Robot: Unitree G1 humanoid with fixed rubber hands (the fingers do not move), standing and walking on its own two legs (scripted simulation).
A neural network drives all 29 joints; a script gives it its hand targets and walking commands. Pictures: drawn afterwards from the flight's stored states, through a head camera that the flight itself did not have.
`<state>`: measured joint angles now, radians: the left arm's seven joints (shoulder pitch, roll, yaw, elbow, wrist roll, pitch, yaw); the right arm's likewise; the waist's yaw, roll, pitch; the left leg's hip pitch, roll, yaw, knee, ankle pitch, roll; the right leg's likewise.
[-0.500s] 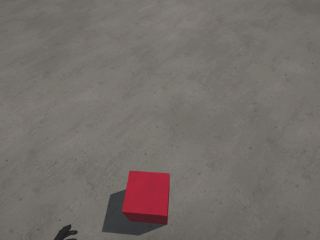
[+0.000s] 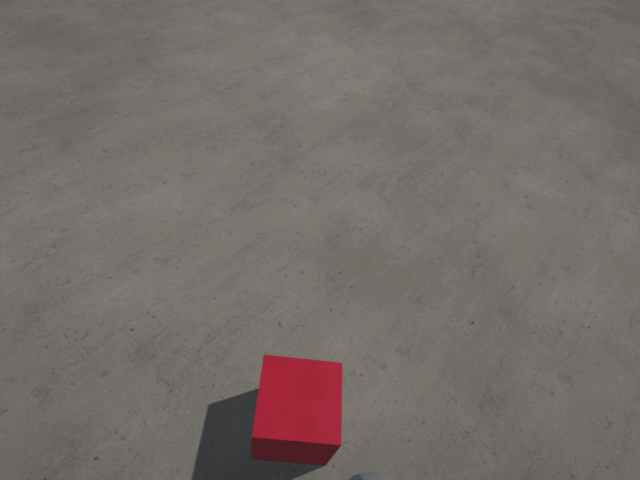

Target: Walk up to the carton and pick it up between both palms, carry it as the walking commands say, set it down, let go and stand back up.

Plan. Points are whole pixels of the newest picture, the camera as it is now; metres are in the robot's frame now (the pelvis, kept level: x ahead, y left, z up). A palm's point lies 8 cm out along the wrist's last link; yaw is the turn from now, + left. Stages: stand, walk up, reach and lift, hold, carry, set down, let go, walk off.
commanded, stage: walk up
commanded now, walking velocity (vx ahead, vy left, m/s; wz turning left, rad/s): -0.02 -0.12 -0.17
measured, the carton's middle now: (295, 412) +0.40 -0.03 -0.65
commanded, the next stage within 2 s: stand in 0.98 s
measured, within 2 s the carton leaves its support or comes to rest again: neither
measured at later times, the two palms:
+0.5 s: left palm out of the picture +0.09 +0.18 -0.12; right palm out of the picture -0.02 -0.29 -0.15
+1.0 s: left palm out of the picture +0.00 +0.24 -0.15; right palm out of the picture +0.00 -0.23 -0.13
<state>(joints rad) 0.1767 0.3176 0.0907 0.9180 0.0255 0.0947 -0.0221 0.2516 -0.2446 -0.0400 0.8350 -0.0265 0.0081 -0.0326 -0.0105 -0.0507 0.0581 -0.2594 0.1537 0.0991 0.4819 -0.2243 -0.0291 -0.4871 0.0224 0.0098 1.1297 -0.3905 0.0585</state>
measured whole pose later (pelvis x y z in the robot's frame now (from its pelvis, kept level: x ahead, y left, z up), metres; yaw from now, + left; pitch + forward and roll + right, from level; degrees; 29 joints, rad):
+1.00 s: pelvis -0.02 +0.01 +0.00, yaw -3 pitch -1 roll -2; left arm 0.23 0.21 0.02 1.13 0.01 0.05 0.03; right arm 0.24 -0.15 -0.01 1.03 -0.02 -0.02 -0.04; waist 0.00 -0.03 0.04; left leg -0.16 0.00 0.12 0.37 -0.21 0.07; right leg -0.24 -0.01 0.01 0.66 -0.40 0.02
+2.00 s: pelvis -0.03 -0.03 -0.03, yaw -1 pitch +10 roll +0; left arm -0.06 0.24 -0.02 0.69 -0.07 0.57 0.01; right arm -0.04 -0.24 0.04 0.66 0.08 0.57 -0.03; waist 0.00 -0.01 -0.07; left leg -0.55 0.01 0.07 0.70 -0.32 0.03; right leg -0.52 -0.01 -0.05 0.71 -0.36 -0.02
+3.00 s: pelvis -0.11 -0.02 -0.11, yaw -2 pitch +29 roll -1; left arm -0.83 0.25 0.21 0.82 -0.02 0.35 -0.01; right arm -0.78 -0.13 -0.22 0.74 0.01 0.36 -0.10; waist -0.01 0.00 0.04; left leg -1.27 -0.01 0.02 1.07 -0.31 0.03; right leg -1.23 0.01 -0.02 1.07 -0.34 0.00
